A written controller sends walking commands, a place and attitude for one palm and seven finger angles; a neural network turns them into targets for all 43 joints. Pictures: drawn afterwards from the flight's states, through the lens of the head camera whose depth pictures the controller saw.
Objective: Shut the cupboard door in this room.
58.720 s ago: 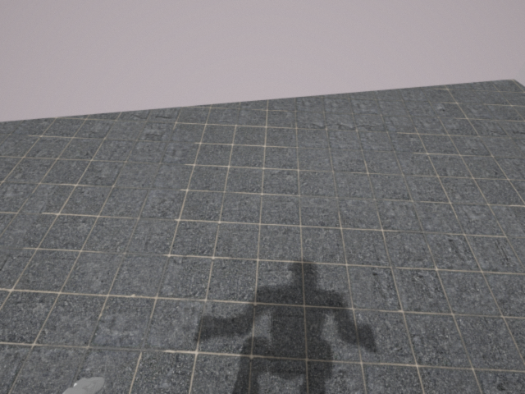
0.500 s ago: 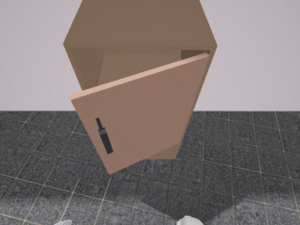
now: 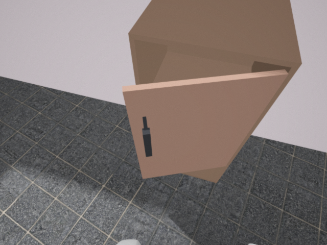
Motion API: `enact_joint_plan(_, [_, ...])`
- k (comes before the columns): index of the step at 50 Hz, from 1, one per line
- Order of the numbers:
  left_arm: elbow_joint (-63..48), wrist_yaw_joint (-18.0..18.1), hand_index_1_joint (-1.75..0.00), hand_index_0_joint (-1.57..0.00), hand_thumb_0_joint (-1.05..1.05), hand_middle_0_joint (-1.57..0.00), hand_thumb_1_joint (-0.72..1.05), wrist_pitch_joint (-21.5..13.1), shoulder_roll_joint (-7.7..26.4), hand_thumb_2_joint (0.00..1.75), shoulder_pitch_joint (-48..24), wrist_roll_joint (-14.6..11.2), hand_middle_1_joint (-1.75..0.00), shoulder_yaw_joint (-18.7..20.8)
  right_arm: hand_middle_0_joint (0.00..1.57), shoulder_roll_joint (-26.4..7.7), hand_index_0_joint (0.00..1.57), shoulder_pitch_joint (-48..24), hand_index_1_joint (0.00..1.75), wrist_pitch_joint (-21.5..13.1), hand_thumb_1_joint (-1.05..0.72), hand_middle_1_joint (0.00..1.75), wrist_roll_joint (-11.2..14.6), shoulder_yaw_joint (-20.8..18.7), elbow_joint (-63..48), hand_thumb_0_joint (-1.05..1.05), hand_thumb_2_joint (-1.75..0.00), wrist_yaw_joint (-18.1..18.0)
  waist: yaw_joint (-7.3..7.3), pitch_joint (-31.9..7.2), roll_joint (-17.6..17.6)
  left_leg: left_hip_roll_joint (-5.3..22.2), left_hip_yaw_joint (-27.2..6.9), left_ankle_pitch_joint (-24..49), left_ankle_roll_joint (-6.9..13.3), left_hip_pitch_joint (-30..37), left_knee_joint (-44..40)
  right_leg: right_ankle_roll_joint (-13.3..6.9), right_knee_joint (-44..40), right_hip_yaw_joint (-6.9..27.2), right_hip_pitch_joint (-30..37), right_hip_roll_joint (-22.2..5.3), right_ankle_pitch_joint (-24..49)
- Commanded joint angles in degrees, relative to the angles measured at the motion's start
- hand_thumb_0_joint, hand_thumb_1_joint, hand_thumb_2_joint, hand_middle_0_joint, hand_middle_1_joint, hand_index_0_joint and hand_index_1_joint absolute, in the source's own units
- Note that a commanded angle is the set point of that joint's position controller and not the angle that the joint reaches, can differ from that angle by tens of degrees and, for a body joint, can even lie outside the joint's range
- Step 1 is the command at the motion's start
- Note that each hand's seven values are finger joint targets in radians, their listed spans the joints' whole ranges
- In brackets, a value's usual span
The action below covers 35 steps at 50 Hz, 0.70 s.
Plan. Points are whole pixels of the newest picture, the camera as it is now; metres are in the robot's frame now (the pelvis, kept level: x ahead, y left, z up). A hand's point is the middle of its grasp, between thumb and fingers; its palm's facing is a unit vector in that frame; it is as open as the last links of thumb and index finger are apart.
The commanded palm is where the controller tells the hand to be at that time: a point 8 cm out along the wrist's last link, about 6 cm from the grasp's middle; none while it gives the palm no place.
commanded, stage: stand and wait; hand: left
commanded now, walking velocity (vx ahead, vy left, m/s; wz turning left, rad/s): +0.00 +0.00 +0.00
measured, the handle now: (146, 137) +0.40 +0.09 -0.03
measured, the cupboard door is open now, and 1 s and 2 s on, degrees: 25 25 25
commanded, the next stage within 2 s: look at it before walking up in 0.26 s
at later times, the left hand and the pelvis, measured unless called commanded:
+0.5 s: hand out of the picture +0.04 +0.17 -0.16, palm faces +0.04 -0.97 -0.24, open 7.3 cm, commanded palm none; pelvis +0.01 -0.01 +0.00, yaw +1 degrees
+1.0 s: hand out of the picture +0.02 +0.16 -0.16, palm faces +0.05 -0.98 -0.21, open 7.3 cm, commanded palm none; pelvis +0.01 -0.02 +0.01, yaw +0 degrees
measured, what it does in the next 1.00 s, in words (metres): steps on the spot: left foot, then right foot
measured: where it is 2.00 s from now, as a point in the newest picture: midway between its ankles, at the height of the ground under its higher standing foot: outside the picture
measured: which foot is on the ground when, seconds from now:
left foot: up 0.00-0.00, down 0.02-1.00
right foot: down 0.00-0.02, up 0.04-0.38, down 0.40-1.00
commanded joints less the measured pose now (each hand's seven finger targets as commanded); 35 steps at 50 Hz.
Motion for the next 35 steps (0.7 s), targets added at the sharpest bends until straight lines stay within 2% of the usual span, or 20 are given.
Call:
enact_joint_plan(1, [-3.25, 0.26, -0.30, -0.20, 0.00, -0.20, 0.90, -0.25, 6.22, 0.90, 3.19, -0.99, -0.30, 2.17, 0.20, -10.91, 0.20, 7.24, 0.30, -3.43, -0.90, 0.30, -0.54, -2.03, -2.90, 0.00, -0.90, -0.74, -3.20, -14.73, 14.33, 17.87, -19.28, 34.28, 8.81, 23.52, -17.55, 3.02, 13.56, 3.53, -12.89, 0.23, -3.38])
enact_joint_plan(2, [-3.76, 0.40, -0.30, -0.20, 0.00, -0.20, 0.90, 0.20, 4.75, 0.90, 0.69, -0.81, -0.30, 0.97, 0.20, -13.05, 0.20, 8.20, 0.30, -2.78, -0.90, 0.30, 0.02, -2.20, -2.34, 0.00, -0.90, -1.31, -3.88, -13.50, 16.15, 23.49, -20.82, 46.49, 14.16, 19.87, -18.19, 3.40, 19.66, 8.15, -14.51, 1.81, -19.11])
enact_joint_plan(3, [-2.48, 0.95, -0.30, -0.20, 0.00, -0.20, 0.90, 0.86, 5.00, 0.90, -1.62, -0.76, -0.30, 0.94, 0.20, -11.37, 0.20, 7.55, 0.30, -3.15, -0.90, 0.30, -0.21, -1.83, -1.53, 0.00, -0.90, -2.21, -4.11, -12.49, 18.00, 21.16, -19.57, 47.36, 14.80, 17.14, -18.58, 3.31, 23.13, 12.50, -14.17, 2.22, -18.05])
enact_joint_plan(4, [-1.61, 0.79, -0.30, -0.20, 0.00, -0.20, 0.90, 0.93, 5.23, 0.90, -2.32, -0.89, -0.30, 0.98, 0.20, -10.09, 0.20, 5.56, 0.30, -3.15, -0.90, 0.30, -0.30, -1.53, -1.62, 0.00, -0.90, -2.75, -3.09, -10.28, 16.12, 19.48, -17.38, 47.19, 14.87, 15.75, -17.86, 3.04, 25.19, 13.48, -14.81, 2.41, -15.84])
enact_joint_plan(6, [1.10, 0.27, -0.30, -0.20, 0.00, -0.20, 0.90, 0.87, 4.84, 0.90, -1.14, -0.89, -0.30, 1.00, 0.20, -7.26, 0.20, 3.27, 0.30, -3.57, -0.90, 0.30, -0.34, -0.56, -1.32, 0.00, -0.90, -3.05, -1.58, -7.73, 10.54, 15.93, -12.26, 44.58, 12.89, 14.20, -18.14, 3.06, 26.21, 13.61, -14.26, 2.73, -10.11])
enact_joint_plan(8, [2.82, 0.18, -0.30, -0.20, 0.00, -0.20, 0.90, 1.01, 4.22, 0.90, 0.71, -0.86, -0.30, 0.79, 0.20, -6.50, 0.20, 3.17, 0.30, -3.85, -0.90, 0.30, -0.07, -0.21, -0.58, 0.00, -0.90, -3.07, -0.80, -7.33, 8.72, 14.01, -9.20, 41.85, 11.47, 14.27, -19.25, 3.26, 25.34, 13.14, -13.28, 3.41, -6.68])
enact_joint_plan(12, [3.61, 0.34, -0.30, -0.20, 0.00, -0.20, 0.90, 1.13, 2.64, 0.90, 0.41, -0.72, -0.30, -0.01, 0.20, -5.69, 0.20, 4.24, 0.30, -3.78, -0.90, 0.30, -0.15, -0.31, 1.00, 0.00, -0.90, -2.92, -1.13, -5.17, 9.36, 13.40, -8.06, 34.63, 11.25, 11.57, -21.14, 3.21, 15.39, 11.61, -8.72, 3.89, -6.19])
enact_joint_plan(14, [3.88, 0.42, -0.30, -0.20, 0.00, -0.20, 0.90, 0.82, 2.28, 0.90, 0.05, -0.70, -0.30, -0.36, 0.20, -5.13, 0.20, 4.64, 0.30, -3.67, -0.90, 0.30, -0.29, -0.30, 1.86, 0.00, -0.90, -2.90, -1.46, -4.31, 9.17, 13.43, -9.13, 31.85, 11.34, 10.39, -20.91, 2.83, 9.06, 10.78, -5.74, 4.46, -6.32])
enact_joint_plan(16, [4.78, 0.54, -0.30, -0.20, 0.00, -0.20, 0.90, 0.38, 1.84, 0.90, 2.15, -0.65, -0.30, -0.51, 0.20, -4.79, 0.20, 4.28, 0.30, -3.70, -0.90, 0.30, -0.32, -0.47, 2.21, 0.00, -0.90, -2.80, -0.74, -5.51, 8.91, 12.61, -8.90, 29.65, 10.30, 9.60, -19.32, 2.67, 1.73, 9.95, -1.37, 5.23, -2.10])
enact_joint_plan(17, [5.70, 0.65, -0.30, -0.20, 0.00, -0.20, 0.90, 0.01, 1.85, 0.90, 3.92, -0.59, -0.30, -0.55, 0.20, -4.43, 0.20, 3.86, 0.30, -3.74, -0.90, 0.30, -0.11, -0.37, 2.45, 0.00, -0.90, -2.76, 0.18, -6.09, 8.22, 11.46, -8.07, 27.29, 8.94, 8.67, -17.43, 2.63, -3.97, 9.69, 1.88, 5.11, 2.91])
enact_joint_plan(18, [6.54, 0.84, -0.30, -0.20, 0.00, -0.20, 0.90, -0.53, 2.81, 0.90, 5.13, -0.46, -0.30, -0.58, 0.20, -3.49, 0.20, 3.99, 0.30, -3.81, -0.90, 0.30, 0.23, -0.16, 2.82, 0.00, -0.90, -2.61, 0.68, -6.25, 5.49, 9.38, -7.02, 22.44, 6.57, 6.63, -14.90, 2.42, -10.48, 10.61, 5.77, 4.17, 9.06])
enact_joint_plan(19, [6.67, 1.07, -0.30, -0.20, 0.00, -0.20, 0.90, -1.22, 5.03, 0.90, 4.94, -0.28, -0.30, -0.33, 0.20, -1.19, 0.20, 5.22, 0.30, -3.96, -0.90, 0.30, 0.51, 0.21, 2.99, 0.00, -0.90, -2.46, 0.13, -6.41, 0.20, 5.94, -5.29, 17.37, 3.92, 3.84, -11.72, 0.76, -13.37, 16.24, 8.63, -0.04, 16.08])
enact_joint_plan(20, [6.60, 1.09, -0.30, -0.20, 0.00, -0.20, 0.90, -1.52, 6.90, 0.90, 3.84, -0.26, -0.30, -0.36, 0.20, 0.44, 0.20, 5.90, 0.30, -3.93, -0.90, 0.30, 0.73, 0.74, 2.73, 0.00, -0.90, -2.16, -1.11, -5.97, -3.96, 2.66, -2.74, 9.21, 2.27, 3.08, -11.29, -1.75, -13.81, 20.06, 7.29, -5.45, 21.06])
enact_joint_plan(21, [6.47, 0.87, -0.30, -0.20, 0.00, -0.20, 0.90, -1.56, 7.82, 0.90, 2.06, -0.42, -0.30, -0.16, 0.20, 0.23, 0.20, 6.17, 0.30, -3.19, -0.90, 0.30, 0.51, 0.63, 3.07, 0.00, -0.90, -2.22, -1.78, -4.84, -8.94, 0.52, -1.32, 3.96, 1.32, 5.62, -10.40, -4.39, -15.69, 21.95, 1.92, -7.15, 17.19])
enact_joint_plan(22, [6.25, 0.88, -0.30, -0.20, 0.00, -0.20, 0.90, -1.61, 7.67, 0.90, 0.73, -0.50, -0.30, 0.15, 0.20, 0.32, 0.20, 6.75, 0.30, -2.62, -0.90, 0.30, 0.13, 0.54, 3.83, 0.00, -0.90, -2.35, -1.81, -3.35, -13.73, 0.65, -1.42, 2.21, 1.31, 7.74, -9.42, -5.71, -18.14, 23.01, -2.26, -6.88, 11.99])
enact_joint_plan(24, [6.16, 0.96, -0.30, -0.20, 0.00, -0.20, 0.90, -1.21, 5.55, 0.90, -1.58, -0.53, -0.30, -0.15, 0.20, 0.80, 0.20, 9.20, 0.30, -2.71, -0.90, 0.30, -0.22, 0.89, 5.77, 0.00, -0.90, -2.49, -2.77, -1.73, -9.75, 1.60, -2.30, 7.43, 1.80, 10.04, -12.47, -5.06, -17.60, 19.96, -4.41, -4.02, 7.15])
enact_joint_plan(27, [6.74, 0.98, -0.30, -0.20, 0.00, -0.20, 0.90, -1.15, 4.23, 0.90, -0.63, -0.99, -0.30, -0.46, 0.20, 0.12, 0.20, 10.15, 0.30, -3.91, -0.90, 0.30, -0.22, 1.61, 7.60, 0.00, -0.90, -2.53, -1.66, -4.54, -0.97, 3.99, -4.12, 15.38, 2.31, 10.24, -16.81, -2.05, -13.78, 16.04, 0.22, 0.21, 8.89])
enact_joint_plan(29, [7.50, 1.04, -0.30, -0.20, 0.00, -0.20, 0.90, -1.17, 3.63, 0.90, 0.66, -1.12, -0.30, -0.61, 0.20, 0.10, 0.20, 9.83, 0.30, -4.39, -0.90, 0.30, -0.14, 1.84, 8.17, 0.00, -0.90, -2.78, -0.60, -5.32, 0.42, 4.87, -4.59, 17.18, 2.55, 9.25, -17.73, -1.65, -13.26, 14.93, 3.80, 0.94, 12.24])
enact_joint_plan(31, [8.14, 1.15, -0.30, -0.20, 0.00, -0.20, 0.90, -1.25, 3.52, 0.90, 0.99, -1.22, -0.30, -0.66, 0.20, 0.09, 0.20, 10.46, 0.30, -4.52, -0.90, 0.30, -0.07, 2.02, 8.86, 0.00, -0.90, -2.92, -0.61, -5.79, 1.13, 4.92, -4.27, 17.66, 2.23, 9.00, -17.90, -1.72, -12.99, 14.90, 5.29, 0.79, 15.02])
enact_joint_plan(35, [8.62, 1.29, -0.30, -0.20, 0.00, -0.20, 0.90, -1.20, 2.94, 0.90, 1.39, -1.26, -0.30, -0.78, 0.20, 0.70, 0.20, 11.89, 0.30, -4.38, -0.90, 0.30, -0.07, 2.15, 9.93, 0.00, -0.90, -3.16, -0.62, -4.58, 0.76, 4.93, -3.99, 16.48, 2.02, 8.68, -18.41, -1.93, -13.69, 14.69, 5.56, 0.89, 15.09])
